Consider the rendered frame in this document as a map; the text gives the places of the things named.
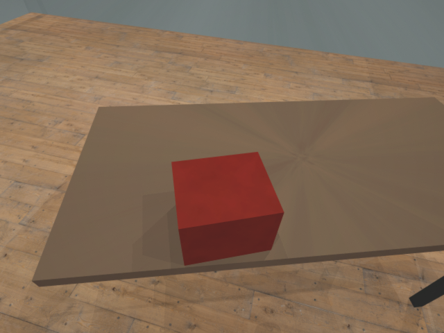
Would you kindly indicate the carton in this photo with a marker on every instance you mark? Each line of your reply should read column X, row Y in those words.
column 226, row 207

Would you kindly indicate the table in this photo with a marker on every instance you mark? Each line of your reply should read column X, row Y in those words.
column 355, row 178

